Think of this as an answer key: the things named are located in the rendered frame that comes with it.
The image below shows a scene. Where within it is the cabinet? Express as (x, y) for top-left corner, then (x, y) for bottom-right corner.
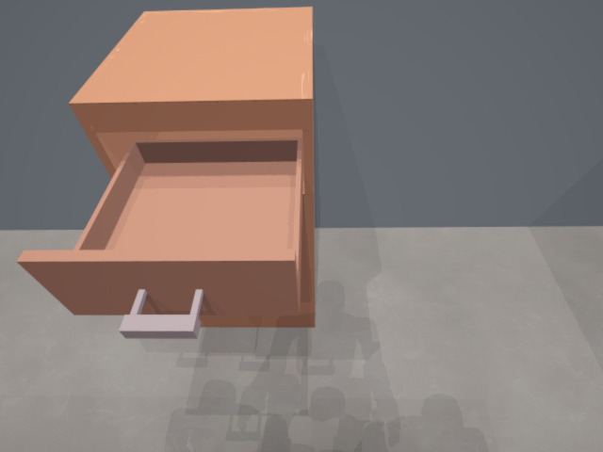
(69, 7), (315, 328)

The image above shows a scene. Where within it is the handle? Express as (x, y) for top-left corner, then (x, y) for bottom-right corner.
(119, 289), (204, 339)

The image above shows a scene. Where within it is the drawer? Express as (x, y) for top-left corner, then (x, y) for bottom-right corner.
(17, 137), (303, 315)

